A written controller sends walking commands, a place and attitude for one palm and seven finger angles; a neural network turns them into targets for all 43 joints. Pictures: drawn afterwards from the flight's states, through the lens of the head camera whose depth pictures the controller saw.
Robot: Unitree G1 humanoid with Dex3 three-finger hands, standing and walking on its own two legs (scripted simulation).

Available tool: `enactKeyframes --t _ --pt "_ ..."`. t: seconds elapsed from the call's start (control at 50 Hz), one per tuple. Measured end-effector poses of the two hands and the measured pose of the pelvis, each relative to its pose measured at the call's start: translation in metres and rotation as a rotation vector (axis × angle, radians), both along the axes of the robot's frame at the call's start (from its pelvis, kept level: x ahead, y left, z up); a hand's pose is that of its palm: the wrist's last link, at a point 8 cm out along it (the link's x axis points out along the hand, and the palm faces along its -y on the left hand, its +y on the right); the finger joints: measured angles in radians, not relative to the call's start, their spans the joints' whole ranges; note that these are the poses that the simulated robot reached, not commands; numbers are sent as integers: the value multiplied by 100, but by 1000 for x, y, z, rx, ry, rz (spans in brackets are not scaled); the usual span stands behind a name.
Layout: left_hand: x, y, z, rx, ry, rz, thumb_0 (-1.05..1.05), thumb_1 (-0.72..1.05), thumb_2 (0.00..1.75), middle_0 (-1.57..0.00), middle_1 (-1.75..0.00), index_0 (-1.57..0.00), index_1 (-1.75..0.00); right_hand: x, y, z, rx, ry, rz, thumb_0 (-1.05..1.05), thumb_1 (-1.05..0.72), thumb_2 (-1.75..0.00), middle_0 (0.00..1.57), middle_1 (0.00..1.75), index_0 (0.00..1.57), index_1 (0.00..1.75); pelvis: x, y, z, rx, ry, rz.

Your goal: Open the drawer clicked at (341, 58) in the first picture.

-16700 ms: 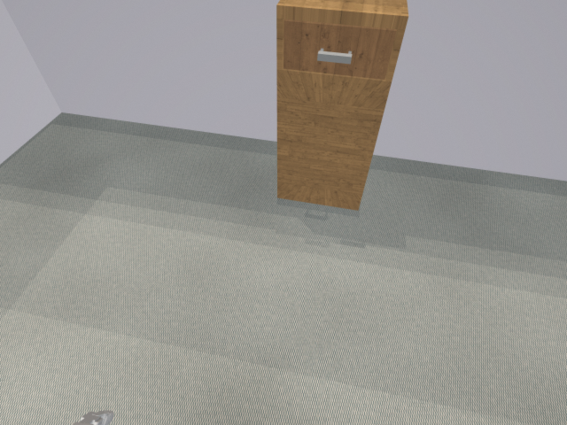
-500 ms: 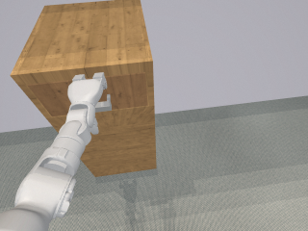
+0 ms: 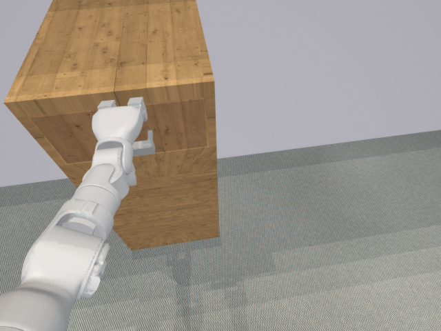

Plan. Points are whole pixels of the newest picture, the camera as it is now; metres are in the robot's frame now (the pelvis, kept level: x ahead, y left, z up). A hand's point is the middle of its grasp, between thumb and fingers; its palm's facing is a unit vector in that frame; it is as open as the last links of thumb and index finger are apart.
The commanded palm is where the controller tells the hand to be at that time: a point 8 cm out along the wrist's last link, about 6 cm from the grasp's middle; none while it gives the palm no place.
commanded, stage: lower the fingers behind the handle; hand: left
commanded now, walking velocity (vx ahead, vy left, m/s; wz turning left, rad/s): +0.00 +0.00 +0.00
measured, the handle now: (129, 143) +0.52 +0.19 +0.00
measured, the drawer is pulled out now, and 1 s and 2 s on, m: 0.00 0.00 0.00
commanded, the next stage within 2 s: lift the fingers back up to retry in 1.34 s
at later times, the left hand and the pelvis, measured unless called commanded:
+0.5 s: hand (140, 150) +0.48 +0.16 +0.02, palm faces -0.01 -0.01 -1.00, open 13.6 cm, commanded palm +0.46 +0.18 +0.06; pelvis -0.01 +0.01 -0.01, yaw +0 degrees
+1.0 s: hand (138, 155) +0.48 +0.17 +0.01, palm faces +0.02 +0.00 -1.00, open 13.7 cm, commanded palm +0.45 +0.18 +0.03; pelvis -0.02 +0.01 -0.02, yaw -1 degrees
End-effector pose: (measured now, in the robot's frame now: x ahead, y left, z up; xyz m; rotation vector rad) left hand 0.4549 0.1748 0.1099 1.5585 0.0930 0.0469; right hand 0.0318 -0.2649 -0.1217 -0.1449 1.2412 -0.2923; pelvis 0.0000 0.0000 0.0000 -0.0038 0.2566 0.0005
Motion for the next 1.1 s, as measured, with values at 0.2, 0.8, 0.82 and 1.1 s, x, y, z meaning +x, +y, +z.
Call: enactKeyframes --t 0.2,0.8,0.82,1.1 --pt "-1 -9 -35 -21 6 -63 0 -49 30 -32 -121 -32 -120 -18 1 -3 -24 22 -19 1 -90 -90 20 30 20 30 -5 4 -7 -5 42 -4" --pt "-2 -6 -49 -10 -48 -25 0 -49 30 -33 -121 -30 -127 -48 4 -11 -41 62 -18 1 -90 -90 20 30 20 30 -21 7 -20 -15 93 -4" --pt "-2 -7 -49 -9 -56 -22 0 -49 30 -33 -122 -30 -128 -50 4 -12 -40 69 -16 1 -90 -90 20 30 20 30 -22 7 -21 -16 96 -2" --pt "2 -11 -47 5 -27 21 0 -49 30 -33 -124 -30 -133 -51 17 -16 -18 57 -34 1 -90 -90 20 30 20 30 -25 12 -22 -18 95 -12"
